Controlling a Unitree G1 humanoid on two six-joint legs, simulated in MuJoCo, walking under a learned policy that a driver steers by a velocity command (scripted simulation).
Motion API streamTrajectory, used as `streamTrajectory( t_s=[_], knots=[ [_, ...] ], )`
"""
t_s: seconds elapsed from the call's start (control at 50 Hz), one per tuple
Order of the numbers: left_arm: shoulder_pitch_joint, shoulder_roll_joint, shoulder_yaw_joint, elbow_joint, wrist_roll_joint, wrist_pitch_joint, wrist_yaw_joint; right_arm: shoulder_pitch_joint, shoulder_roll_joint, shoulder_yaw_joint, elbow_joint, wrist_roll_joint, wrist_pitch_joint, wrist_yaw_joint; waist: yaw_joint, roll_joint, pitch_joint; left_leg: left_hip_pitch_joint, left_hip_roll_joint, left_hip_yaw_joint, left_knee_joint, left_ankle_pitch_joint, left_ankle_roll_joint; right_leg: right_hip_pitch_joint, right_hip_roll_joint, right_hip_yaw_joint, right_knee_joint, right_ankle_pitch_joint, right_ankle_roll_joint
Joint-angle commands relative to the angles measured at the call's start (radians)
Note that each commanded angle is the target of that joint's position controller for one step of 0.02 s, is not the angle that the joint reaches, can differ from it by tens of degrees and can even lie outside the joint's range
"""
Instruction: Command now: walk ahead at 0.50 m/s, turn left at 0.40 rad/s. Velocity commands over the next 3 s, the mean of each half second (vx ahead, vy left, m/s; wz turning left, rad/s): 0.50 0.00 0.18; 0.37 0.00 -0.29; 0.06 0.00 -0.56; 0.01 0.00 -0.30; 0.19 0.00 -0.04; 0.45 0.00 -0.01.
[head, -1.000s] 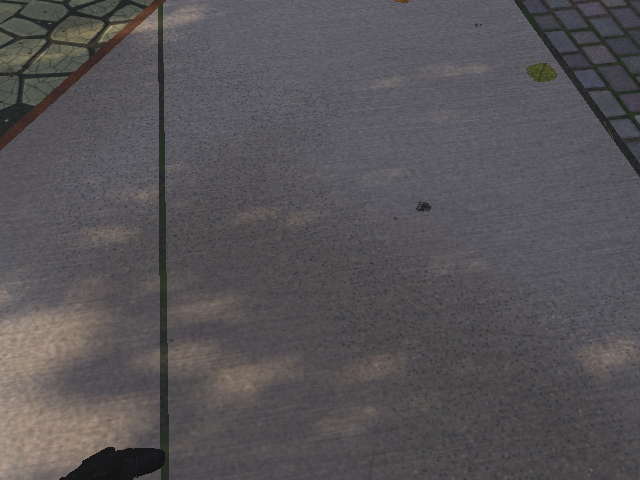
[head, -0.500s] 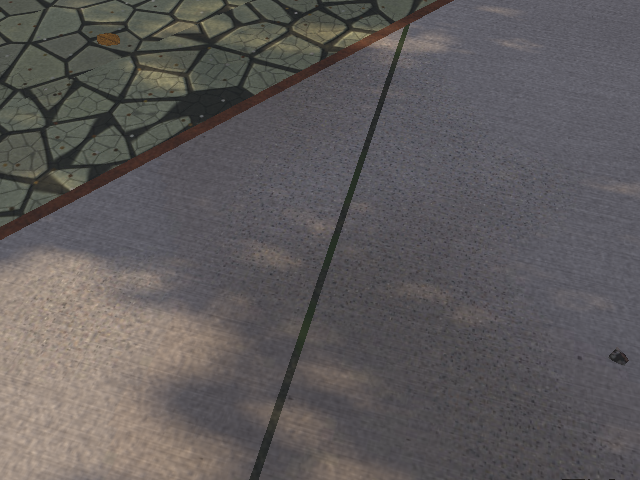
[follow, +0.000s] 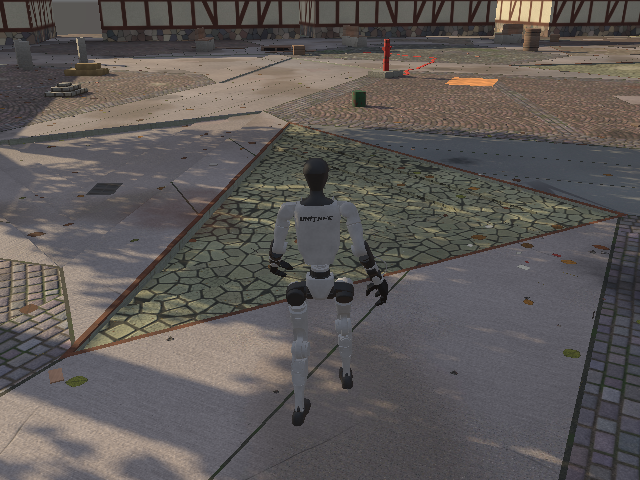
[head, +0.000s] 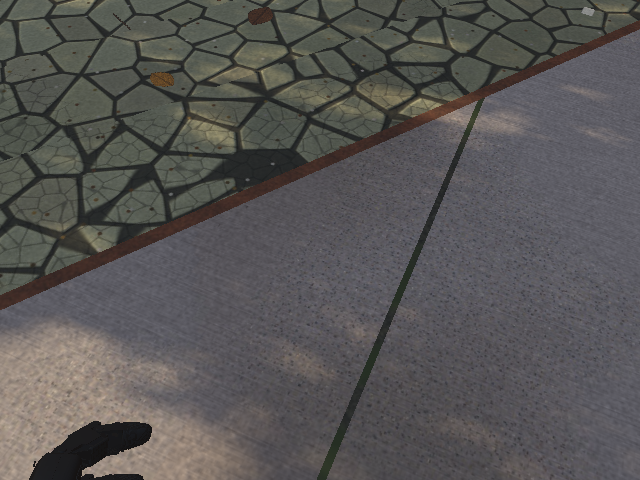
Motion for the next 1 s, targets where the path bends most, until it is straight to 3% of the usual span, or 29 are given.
streamTrajectory(
  t_s=[0.02, 0.04, 0.06, 0.08, 0.1, 0.12, 0.14, 0.16, 0.2, 0.24, 0.28, 0.34, 0.42, 0.48, 0.52, 0.54, 0.56, 0.58, 0.6, 0.62, 0.64, 0.66, 0.68, 0.72, 0.78, 0.82, 0.86, 0.94, 1.0],
  knots=[
    [0.02, 0.13, 0.045, -0.055, 0.002, -0.029, -0.002, 0.002, -0.136, -0.033, -0.038, -0.004, 0.0, -0.006, 0.068, 0.187, -0.03, 0.002, 0.259, -0.185, 0.03, 0.482, 0.108, 0.147, 0.015, -0.037, -0.046, -0.069, -0.054],
    [0.123, 0.161, 0.06, -0.031, 0.011, -0.034, 0.003, -0.007, -0.109, -0.022, -0.044, -0.009, -0.001, -0.002, 0.118, 0.172, -0.106, -0.022, 0.205, -0.147, 0.164, 0.571, 0.081, 0.316, -0.005, -0.031, -0.054, -0.052, -0.093],
    [0.281, 0.212, 0.072, -0.016, 0.024, -0.034, 0.01, -0.008, -0.073, -0.004, -0.066, -0.025, -0.002, -0.001, 0.183, 0.077, -0.257, -0.156, 0.144, -0.08, 0.435, 0.42, 0.044, 0.583, -0.16, 0.137, -0.018, -0.051, -0.161],
    [0.387, 0.283, 0.096, 0.038, 0.021, -0.02, 0.001, 0.161, -0.005, 0.015, -0.062, 0.007, -0.014, 0.002, 0.122, -0.266, -0.367, -0.54, -0.011, 0.019, 0.774, -0.123, -0.037, 0.915, -0.364, 0.604, -0.103, -0.264, -0.338],
    [0.39, 0.186, 0.073, 0.038, -0.013, -0.017, -0.006, 0.137, -0.093, 0.005, -0.043, 0.018, -0.02, 0.0, 0.152, -0.177, -0.304, -0.681, 0.039, -0.036, 0.893, -0.203, -0.038, 0.897, -0.378, 0.729, -0.187, -0.516, -0.322],
    [0.333, 0.131, 0.057, 0.028, -0.015, -0.012, -0.002, 0.006, -0.146, -0.009, -0.061, 0.018, -0.022, 0.002, 0.174, -0.075, -0.158, -0.724, 0.078, -0.025, 0.919, -0.115, -0.035, 0.77, -0.338, 0.577, -0.205, -0.524, -0.277],
    [0.272, 0.12, 0.048, 0.016, -0.001, -0.004, 0.0, -0.072, -0.138, -0.006, -0.082, 0.005, -0.024, 0.001, 0.155, 0.001, -0.085, -0.698, 0.118, 0.021, 0.89, -0.044, -0.034, 0.638, -0.296, 0.456, -0.221, -0.423, -0.252],
    [0.241, 0.103, 0.041, 0.019, 0.006, 0.001, 0.002, -0.117, -0.125, -0.006, -0.096, -0.011, -0.029, 0.004, 0.135, 0.015, -0.026, -0.682, 0.149, 0.038, 0.826, 0.004, -0.035, 0.535, -0.262, 0.379, -0.245, -0.31, -0.252],
    [0.227, 0.082, 0.031, 0.026, 0.013, -0.003, 0.005, -0.093, -0.092, -0.004, -0.091, -0.011, -0.029, 0.013, 0.094, -0.037, -0.027, -0.594, 0.191, 0.064, 0.735, 0.05, -0.038, 0.451, -0.208, 0.273, -0.282, -0.177, -0.24],
    [0.247, 0.1, 0.034, 0.043, 0.0, -0.007, 0.007, -0.097, -0.058, 0.006, -0.093, -0.012, -0.025, 0.015, 0.09, -0.048, -0.026, -0.59, 0.204, 0.096, 0.652, 0.059, -0.051, 0.426, -0.203, 0.21, -0.311, -0.089, -0.258],
    [0.266, 0.136, 0.043, 0.056, -0.007, -0.005, 0.013, -0.164, -0.039, 0.017, -0.118, -0.02, -0.028, 0.016, 0.104, -0.031, -0.011, -0.61, 0.215, 0.115, 0.532, 0.127, -0.066, 0.419, -0.208, 0.164, -0.339, -0.033, -0.269],
    [0.292, 0.158, 0.046, 0.071, -0.013, 0.007, 0.018, -0.256, -0.023, 0.028, -0.136, -0.017, -0.037, 0.025, 0.135, -0.025, -0.001, -0.57, 0.204, 0.141, 0.338, 0.298, -0.071, 0.415, -0.177, 0.078, -0.353, -0.008, -0.241],
    [0.366, 0.171, 0.045, 0.108, -0.023, 0.022, 0.019, -0.366, -0.03, 0.029, -0.164, -0.005, -0.045, 0.04, 0.174, -0.027, 0.021, -0.51, 0.168, 0.167, 0.192, 0.4, -0.069, 0.448, -0.188, 0.044, -0.332, -0.006, -0.219],
    [0.383, 0.186, 0.049, 0.128, -0.028, 0.038, 0.023, -0.402, -0.052, 0.022, -0.185, -0.002, -0.05, 0.053, 0.161, -0.038, 0.034, -0.499, 0.155, 0.165, 0.13, 0.328, -0.035, 0.527, -0.232, 0.059, -0.288, 0.03, -0.198],
    [0.36, 0.203, 0.053, 0.13, -0.029, 0.049, 0.029, -0.319, -0.085, 0.006, -0.166, -0.007, -0.053, 0.054, 0.095, -0.041, -0.011, -0.358, 0.123, 0.195, 0.079, 0.294, -0.002, 0.545, -0.225, 0.033, -0.181, 0.217, -0.171],
    [0.358, 0.188, 0.046, 0.129, -0.027, 0.052, 0.031, -0.193, -0.123, -0.016, -0.125, -0.013, -0.051, 0.047, 0.034, -0.021, -0.092, -0.171, 0.102, 0.215, 0.059, 0.3, 0.025, 0.512, -0.18, -0.009, -0.029, 0.333, -0.148],
    [0.353, 0.142, 0.025, 0.107, -0.01, 0.05, 0.032, -0.019, -0.185, -0.038, -0.093, -0.026, -0.049, 0.036, -0.04, 0.041, -0.224, 0.119, 0.233, 0.079, 0.095, 0.317, 0.083, 0.338, -0.13, -0.04, 0.233, 0.185, -0.11],
    [0.459, 0.025, -0.013, 0.081, -0.001, 0.031, 0.028, 0.063, -0.286, -0.059, -0.079, -0.036, -0.041, 0.03, -0.008, 0.3, -0.358, 0.462, 0.492, -0.353, 0.035, 0.196, 0.231, -0.056, 0.035, -0.088, 0.614, -0.383, -0.039],
    [0.435, 0.096, 0.003, 0.1, -0.023, 0.015, 0.024, 0.085, -0.198, -0.039, -0.072, -0.024, -0.037, 0.032, -0.039, 0.279, -0.389, 0.443, 0.519, -0.519, -0.068, 0.042, 0.254, -0.18, 0.03, 0.044, 0.763, -0.616, -0.043],
    [0.352, 0.163, 0.024, 0.075, -0.047, 0.008, 0.021, 0.02, -0.154, -0.021, -0.073, -0.02, -0.04, 0.031, -0.031, 0.212, -0.221, 0.314, 0.485, -0.373, -0.091, 0.032, 0.206, -0.248, -0.019, 0.053, 0.799, -0.548, -0.055],
    [0.299, 0.158, 0.025, 0.064, -0.046, 0.01, 0.022, -0.046, -0.122, -0.01, -0.077, -0.022, -0.042, 0.031, -0.002, 0.162, -0.144, 0.186, 0.44, -0.245, -0.116, 0.074, 0.173, -0.226, -0.065, 0.03, 0.763, -0.459, -0.057],
    [0.276, 0.145, 0.027, 0.061, -0.032, 0.018, 0.024, -0.103, -0.09, -0.001, -0.075, -0.026, -0.047, 0.035, 0.027, 0.14, -0.077, 0.073, 0.401, -0.158, -0.157, 0.132, 0.155, -0.196, -0.09, 0.024, 0.708, -0.397, -0.05],
    [0.293, 0.135, 0.032, 0.068, -0.026, 0.032, 0.026, -0.14, -0.068, 0.005, -0.073, -0.032, -0.056, 0.037, 0.061, 0.157, -0.05, -0.008, 0.372, -0.086, -0.194, 0.187, 0.138, -0.138, -0.114, 0.035, 0.672, -0.349, -0.044],
    [0.326, 0.091, 0.029, 0.082, -0.027, 0.06, 0.029, -0.172, -0.067, 0.001, -0.058, -0.038, -0.075, 0.04, 0.095, 0.144, -0.022, -0.101, 0.36, 0.013, -0.24, 0.356, 0.14, -0.07, -0.112, 0.034, 0.65, -0.302, -0.026],
    [0.305, 0.075, 0.032, 0.057, -0.013, 0.077, 0.036, -0.2, -0.097, -0.009, -0.035, -0.047, -0.082, 0.026, 0.125, 0.12, -0.002, -0.133, 0.35, 0.179, -0.218, 0.746, 0.135, -0.078, -0.089, 0.029, 0.553, -0.207, 0.007],
    [0.257, 0.056, 0.026, 0.035, -0.008, 0.075, 0.025, -0.212, -0.108, -0.011, -0.028, -0.044, -0.071, 0.01, 0.115, 0.121, -0.002, -0.144, 0.312, 0.277, -0.21, 0.773, 0.111, -0.037, -0.08, -0.017, 0.399, -0.077, 0.008],
    [0.175, 0.033, 0.017, 0.001, -0.004, 0.072, 0.007, -0.189, -0.125, -0.014, -0.016, -0.038, -0.057, -0.005, 0.077, 0.113, -0.005, -0.124, 0.304, 0.324, -0.196, 0.772, 0.101, 0.002, -0.065, -0.059, 0.264, 0.031, 0.001],
    [0.116, 0.061, 0.029, -0.06, -0.002, 0.081, -0.023, -0.157, -0.16, -0.027, 0.009, -0.016, -0.022, -0.017, 0.059, 0.111, -0.025, 0.016, 0.363, 0.325, -0.11, 0.791, 0.094, -0.011, -0.05, -0.081, 0.157, -0.033, -0.032],
    [0.173, 0.103, 0.052, -0.077, 0.002, 0.085, -0.036, -0.185, -0.178, -0.038, -0.001, 0.005, 0.008, -0.03, 0.1, 0.129, -0.057, 0.059, 0.373, 0.33, 0.071, 0.938, 0.063, 0.062, 0.002, -0.128, 0.111, -0.176, -0.082]
  ],
)
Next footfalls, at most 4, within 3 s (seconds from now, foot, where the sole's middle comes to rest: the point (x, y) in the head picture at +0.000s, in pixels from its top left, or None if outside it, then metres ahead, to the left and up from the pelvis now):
0.04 right None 0.20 -0.13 -0.77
0.56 left None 0.46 0.14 -0.77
1.04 right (326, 387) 0.67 -0.08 -0.77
1.46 left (224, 376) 0.71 0.15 -0.77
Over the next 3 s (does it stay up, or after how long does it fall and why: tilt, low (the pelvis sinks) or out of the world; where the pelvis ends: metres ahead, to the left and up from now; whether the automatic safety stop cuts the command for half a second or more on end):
stays up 0.88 -0.13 -0.01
